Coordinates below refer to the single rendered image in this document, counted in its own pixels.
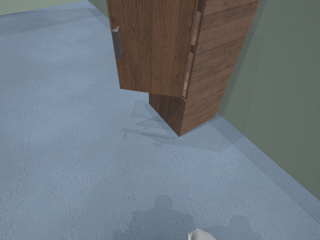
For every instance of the robot right thigh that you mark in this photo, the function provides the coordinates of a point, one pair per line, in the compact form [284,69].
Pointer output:
[199,235]

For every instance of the cupboard door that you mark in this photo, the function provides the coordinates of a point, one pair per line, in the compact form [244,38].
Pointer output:
[156,38]

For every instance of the handle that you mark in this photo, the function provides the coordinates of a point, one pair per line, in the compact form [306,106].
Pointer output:
[117,42]

